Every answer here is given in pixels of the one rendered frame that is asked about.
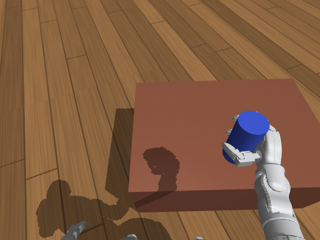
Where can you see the left robot hand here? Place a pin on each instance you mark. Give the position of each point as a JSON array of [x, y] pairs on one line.
[[74, 231]]

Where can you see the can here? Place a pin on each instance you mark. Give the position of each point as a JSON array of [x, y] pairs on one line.
[[248, 130]]

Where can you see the right robot hand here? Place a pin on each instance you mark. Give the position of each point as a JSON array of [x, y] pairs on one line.
[[269, 149]]

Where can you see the right robot arm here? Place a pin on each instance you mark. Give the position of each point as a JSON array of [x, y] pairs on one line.
[[277, 217]]

